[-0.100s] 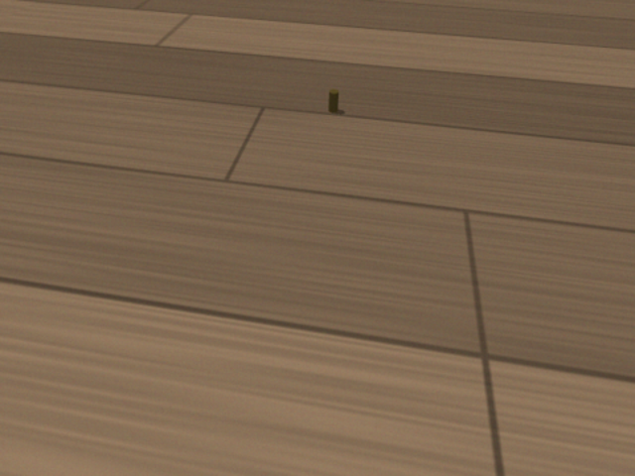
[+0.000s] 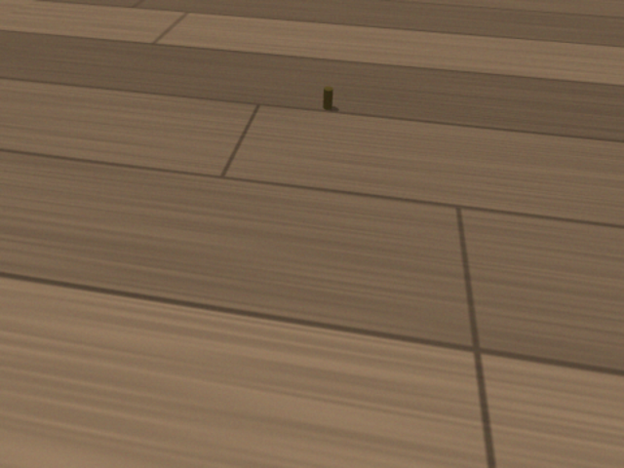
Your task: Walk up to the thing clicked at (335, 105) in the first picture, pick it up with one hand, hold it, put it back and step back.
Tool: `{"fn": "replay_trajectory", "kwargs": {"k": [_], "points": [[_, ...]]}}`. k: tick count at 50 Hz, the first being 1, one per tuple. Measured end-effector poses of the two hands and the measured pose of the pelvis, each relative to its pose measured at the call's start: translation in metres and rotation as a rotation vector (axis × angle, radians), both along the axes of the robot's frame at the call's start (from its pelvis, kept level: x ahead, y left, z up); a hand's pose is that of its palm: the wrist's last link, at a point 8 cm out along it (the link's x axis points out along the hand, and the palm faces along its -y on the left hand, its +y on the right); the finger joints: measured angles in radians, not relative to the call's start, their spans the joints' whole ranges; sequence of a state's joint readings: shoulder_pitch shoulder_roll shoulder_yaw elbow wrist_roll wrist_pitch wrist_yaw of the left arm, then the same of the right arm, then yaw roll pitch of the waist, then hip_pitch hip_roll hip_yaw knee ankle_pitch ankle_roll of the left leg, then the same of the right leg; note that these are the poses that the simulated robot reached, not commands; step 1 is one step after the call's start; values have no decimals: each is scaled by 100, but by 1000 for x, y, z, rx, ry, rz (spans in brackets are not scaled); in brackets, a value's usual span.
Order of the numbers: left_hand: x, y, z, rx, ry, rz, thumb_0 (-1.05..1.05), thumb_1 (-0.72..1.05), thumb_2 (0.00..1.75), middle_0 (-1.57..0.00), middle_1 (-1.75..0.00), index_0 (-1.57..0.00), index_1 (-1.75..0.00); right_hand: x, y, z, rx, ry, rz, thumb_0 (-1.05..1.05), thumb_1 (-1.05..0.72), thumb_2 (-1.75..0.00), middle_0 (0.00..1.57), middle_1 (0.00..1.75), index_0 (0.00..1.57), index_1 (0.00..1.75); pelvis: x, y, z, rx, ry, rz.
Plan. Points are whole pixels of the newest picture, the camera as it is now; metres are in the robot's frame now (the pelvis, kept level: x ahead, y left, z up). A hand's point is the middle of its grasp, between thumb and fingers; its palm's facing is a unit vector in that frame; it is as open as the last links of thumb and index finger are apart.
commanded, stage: stand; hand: left
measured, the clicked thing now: (327, 98) +2.25 -0.15 -0.72
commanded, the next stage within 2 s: walk up in 1.02 s
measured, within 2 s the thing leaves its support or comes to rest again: neither
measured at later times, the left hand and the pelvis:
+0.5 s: hand out of the picture +0.09 +0.25 -0.15, palm faces -0.02 -0.94 -0.34, open 7.4 cm; pelvis +0.01 +0.00 +0.00, yaw +0 degrees
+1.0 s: hand out of the picture +0.08 +0.25 -0.15, palm faces -0.02 -0.94 -0.34, open 7.4 cm; pelvis +0.01 +0.00 +0.00, yaw +0 degrees
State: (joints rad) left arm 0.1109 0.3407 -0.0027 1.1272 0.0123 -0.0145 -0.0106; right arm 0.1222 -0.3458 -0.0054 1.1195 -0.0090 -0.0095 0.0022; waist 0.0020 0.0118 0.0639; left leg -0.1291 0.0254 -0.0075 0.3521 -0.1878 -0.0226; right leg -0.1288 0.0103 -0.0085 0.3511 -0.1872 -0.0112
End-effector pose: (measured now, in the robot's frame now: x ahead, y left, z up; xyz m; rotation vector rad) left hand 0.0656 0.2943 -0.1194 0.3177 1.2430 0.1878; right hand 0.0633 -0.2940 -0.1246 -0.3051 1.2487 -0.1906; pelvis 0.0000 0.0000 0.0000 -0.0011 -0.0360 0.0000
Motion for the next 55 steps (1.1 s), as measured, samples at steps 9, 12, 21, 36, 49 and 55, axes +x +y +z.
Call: {"fn": "replay_trajectory", "kwargs": {"k": [9,12,21,36,49,55], "points": [[10,0,1,-1,-18,-3,1,90,90,-20,-30,-21,-30,11,1,2,-4,-19,7,1,-90,-90,20,30,20,30,4,0,0,-1,0,0],[14,0,1,-1,-25,-5,1,90,90,-20,-30,-21,-30,15,1,3,-5,-28,9,1,-90,-90,20,30,20,30,5,1,0,-1,-2,0],[17,2,2,0,-31,-3,1,90,90,-20,-30,-21,-30,19,3,4,-6,-33,13,1,-90,-90,20,30,20,30,7,2,1,0,0,1],[12,5,3,6,-7,8,1,90,90,-20,-30,-21,-30,18,3,2,-5,-15,12,1,-90,-90,20,30,20,30,11,3,1,1,0,3],[12,4,3,7,-12,8,1,90,90,-20,-30,-21,-30,20,2,3,-3,-20,14,1,-90,-90,20,30,20,30,11,2,1,2,1,3],[17,9,6,-11,-27,-13,1,90,90,-20,-30,-21,-30,21,-8,7,6,-77,2,1,-90,-90,20,30,20,30,18,0,-1,19,24,-27]]}}
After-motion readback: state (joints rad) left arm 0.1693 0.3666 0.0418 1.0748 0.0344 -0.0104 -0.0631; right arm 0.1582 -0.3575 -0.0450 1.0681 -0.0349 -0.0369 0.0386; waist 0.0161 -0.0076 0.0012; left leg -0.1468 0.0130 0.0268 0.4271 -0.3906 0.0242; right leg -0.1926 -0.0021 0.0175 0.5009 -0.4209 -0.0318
